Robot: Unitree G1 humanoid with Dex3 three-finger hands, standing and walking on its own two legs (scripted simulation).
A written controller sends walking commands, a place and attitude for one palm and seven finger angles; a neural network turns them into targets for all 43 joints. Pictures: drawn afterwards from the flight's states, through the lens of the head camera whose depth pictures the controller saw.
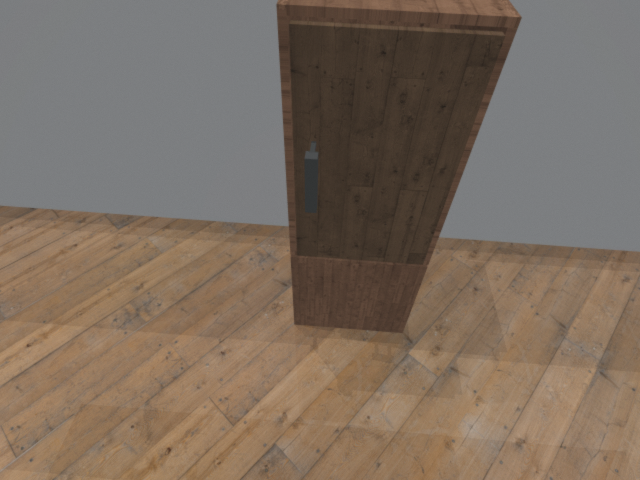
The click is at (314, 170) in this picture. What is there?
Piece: cupboard door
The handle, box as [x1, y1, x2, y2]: [304, 141, 318, 212]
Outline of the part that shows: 311,141 310,150 306,151 304,159 305,211 315,212 317,196 318,152 314,151 315,141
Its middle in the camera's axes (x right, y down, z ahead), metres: -0.02 -0.13 +0.82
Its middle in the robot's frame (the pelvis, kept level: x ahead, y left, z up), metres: +0.70 +0.06 -0.05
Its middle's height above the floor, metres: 0.73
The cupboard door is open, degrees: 0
